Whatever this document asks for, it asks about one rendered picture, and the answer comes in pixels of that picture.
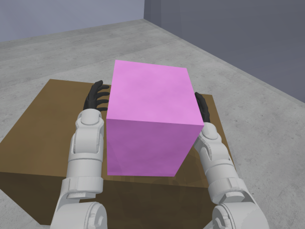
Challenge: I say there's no right robot forearm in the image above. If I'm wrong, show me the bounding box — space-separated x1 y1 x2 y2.
193 122 269 228

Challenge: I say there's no robot left upper arm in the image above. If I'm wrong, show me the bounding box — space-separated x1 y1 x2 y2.
51 202 108 229

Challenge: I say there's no left robot forearm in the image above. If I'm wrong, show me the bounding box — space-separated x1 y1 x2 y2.
50 109 104 229

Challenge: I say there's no robot right upper arm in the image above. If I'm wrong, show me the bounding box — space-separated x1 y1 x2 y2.
212 202 269 229

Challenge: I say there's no pedestal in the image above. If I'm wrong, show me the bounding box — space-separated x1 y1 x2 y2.
0 79 234 229

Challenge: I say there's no robot right hand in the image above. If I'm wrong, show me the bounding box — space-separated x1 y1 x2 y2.
195 92 211 123

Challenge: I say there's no robot left hand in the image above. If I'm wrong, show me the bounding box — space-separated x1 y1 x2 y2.
83 80 110 112

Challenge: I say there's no carton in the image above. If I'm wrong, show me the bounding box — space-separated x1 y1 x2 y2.
106 60 204 177

